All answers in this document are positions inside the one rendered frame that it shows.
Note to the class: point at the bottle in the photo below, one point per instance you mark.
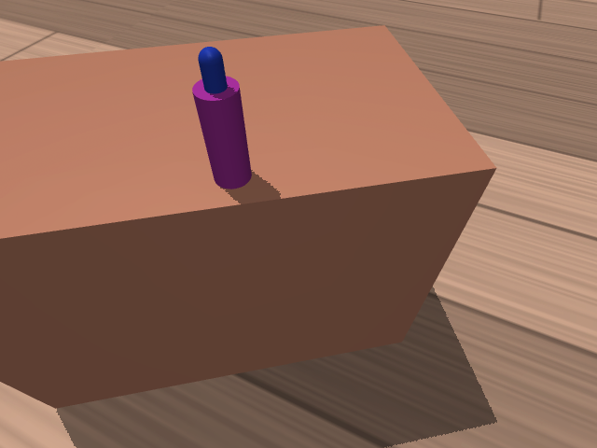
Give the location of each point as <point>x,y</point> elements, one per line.
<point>219,105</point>

